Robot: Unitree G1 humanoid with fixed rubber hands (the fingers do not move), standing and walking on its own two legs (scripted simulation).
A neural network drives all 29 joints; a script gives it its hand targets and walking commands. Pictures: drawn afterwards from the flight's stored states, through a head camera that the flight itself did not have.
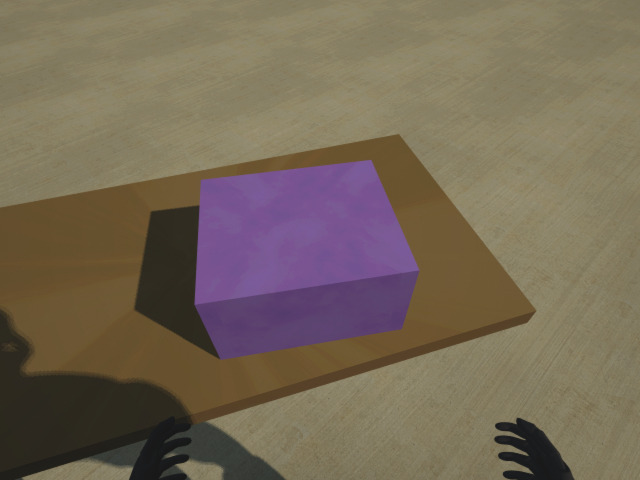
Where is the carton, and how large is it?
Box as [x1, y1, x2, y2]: [194, 160, 419, 359]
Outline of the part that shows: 371,160 201,180 194,304 221,359 401,328 419,270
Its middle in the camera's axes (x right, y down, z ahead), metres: -0.04 +0.03 +0.67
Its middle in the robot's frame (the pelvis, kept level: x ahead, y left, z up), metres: +0.50 +0.05 -0.05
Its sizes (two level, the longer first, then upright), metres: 0.312 0.262 0.170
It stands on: a table, 0.64 m high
